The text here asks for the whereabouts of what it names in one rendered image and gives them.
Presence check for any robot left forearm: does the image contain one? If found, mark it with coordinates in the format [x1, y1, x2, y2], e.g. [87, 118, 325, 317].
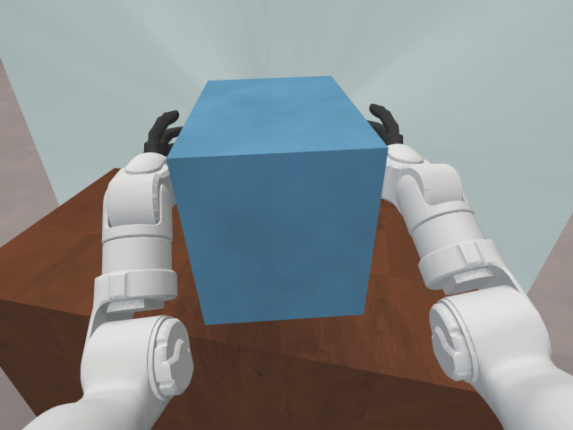
[81, 152, 177, 390]

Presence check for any robot right forearm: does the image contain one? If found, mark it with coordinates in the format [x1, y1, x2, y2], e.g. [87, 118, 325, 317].
[381, 144, 552, 355]

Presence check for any right robot upper arm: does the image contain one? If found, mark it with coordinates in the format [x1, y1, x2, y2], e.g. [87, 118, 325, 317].
[430, 285, 573, 430]

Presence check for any carton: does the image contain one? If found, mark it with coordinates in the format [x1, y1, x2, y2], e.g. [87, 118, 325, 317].
[166, 75, 389, 325]

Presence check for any robot left hand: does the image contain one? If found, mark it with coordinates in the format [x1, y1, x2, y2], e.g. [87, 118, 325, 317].
[143, 110, 183, 157]

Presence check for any left robot upper arm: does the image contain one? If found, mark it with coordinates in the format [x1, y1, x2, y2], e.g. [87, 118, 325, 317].
[22, 315, 193, 430]

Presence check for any pedestal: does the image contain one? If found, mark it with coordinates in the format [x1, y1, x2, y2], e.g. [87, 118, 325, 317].
[0, 168, 504, 430]

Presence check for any robot right hand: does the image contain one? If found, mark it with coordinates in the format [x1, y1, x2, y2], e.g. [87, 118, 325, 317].
[367, 104, 403, 146]

